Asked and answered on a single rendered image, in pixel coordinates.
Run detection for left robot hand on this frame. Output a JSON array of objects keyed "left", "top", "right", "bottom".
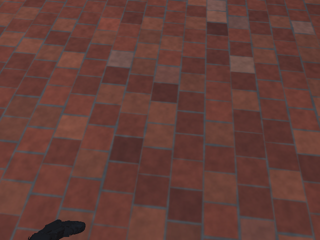
[{"left": 28, "top": 219, "right": 86, "bottom": 240}]

